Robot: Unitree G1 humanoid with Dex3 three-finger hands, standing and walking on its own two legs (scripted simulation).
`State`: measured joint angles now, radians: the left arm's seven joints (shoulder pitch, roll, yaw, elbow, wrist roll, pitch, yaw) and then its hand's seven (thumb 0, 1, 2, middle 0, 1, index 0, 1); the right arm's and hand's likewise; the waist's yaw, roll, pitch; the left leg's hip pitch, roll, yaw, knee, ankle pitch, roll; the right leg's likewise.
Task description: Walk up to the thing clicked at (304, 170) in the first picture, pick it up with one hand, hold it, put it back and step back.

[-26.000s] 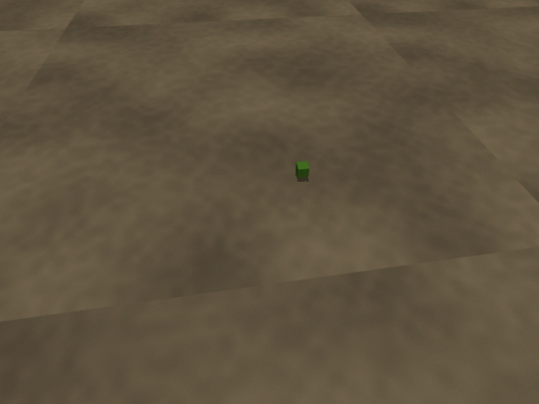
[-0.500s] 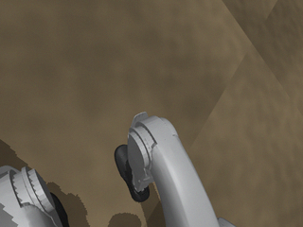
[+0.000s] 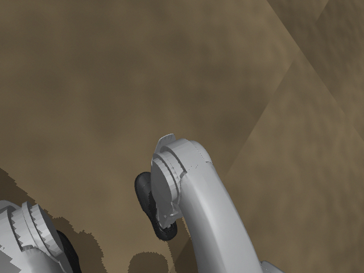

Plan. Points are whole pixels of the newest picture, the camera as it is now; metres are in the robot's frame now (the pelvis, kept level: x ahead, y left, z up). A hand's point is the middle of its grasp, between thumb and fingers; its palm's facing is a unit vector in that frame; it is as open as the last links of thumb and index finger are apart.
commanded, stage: withdraw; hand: left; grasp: from above
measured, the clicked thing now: out of the picture +0.47 +0.31 -0.29
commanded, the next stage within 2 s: home in 0.84 s
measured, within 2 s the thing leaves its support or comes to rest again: neither
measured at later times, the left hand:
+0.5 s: hand out of the picture +0.44 +0.32 -0.11, palm faces -0.43 -0.09 -0.90, open 14.1 cm
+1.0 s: hand out of the picture +0.47 +0.28 -0.13, palm faces -0.45 -0.08 -0.89, open 13.6 cm
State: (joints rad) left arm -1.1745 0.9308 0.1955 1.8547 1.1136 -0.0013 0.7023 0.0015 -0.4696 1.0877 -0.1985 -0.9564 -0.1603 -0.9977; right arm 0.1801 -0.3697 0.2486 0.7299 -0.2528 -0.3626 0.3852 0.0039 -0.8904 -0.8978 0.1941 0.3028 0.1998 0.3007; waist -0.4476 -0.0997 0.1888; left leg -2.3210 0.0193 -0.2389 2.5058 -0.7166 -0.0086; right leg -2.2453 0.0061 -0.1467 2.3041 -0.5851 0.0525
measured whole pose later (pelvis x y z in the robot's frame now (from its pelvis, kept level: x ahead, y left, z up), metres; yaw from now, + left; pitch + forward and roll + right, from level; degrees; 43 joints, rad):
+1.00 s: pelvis +0.00 -0.01 +0.03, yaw +7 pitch +34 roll -7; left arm -1.12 0.69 -0.01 1.56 1.26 -0.14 0.37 0.00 -0.49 1.05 -0.15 -1.02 -0.14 -1.04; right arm 0.20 -0.30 0.09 0.72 -0.14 -0.09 0.11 0.00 -0.90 -0.90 0.20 0.30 0.20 0.30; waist -0.32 0.00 -0.04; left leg -2.29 0.00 -0.12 2.35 -0.67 -0.01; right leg -2.26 -0.03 -0.05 2.25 -0.59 0.03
